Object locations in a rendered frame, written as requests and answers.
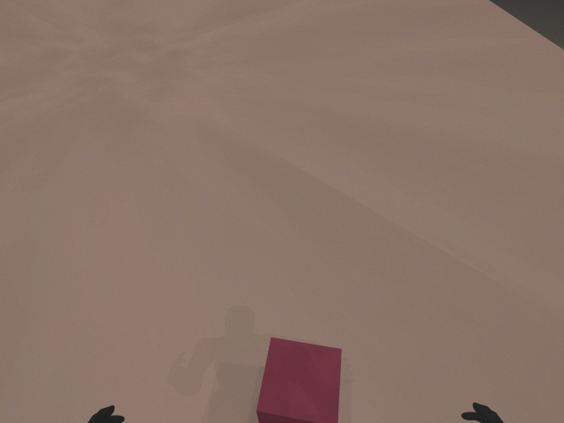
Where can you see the left robot hand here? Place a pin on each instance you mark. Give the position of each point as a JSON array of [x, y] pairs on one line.
[[104, 416]]

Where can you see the right robot hand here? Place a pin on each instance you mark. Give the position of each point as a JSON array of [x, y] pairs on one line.
[[483, 414]]

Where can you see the carton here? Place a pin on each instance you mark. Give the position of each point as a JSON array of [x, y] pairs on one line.
[[300, 384]]

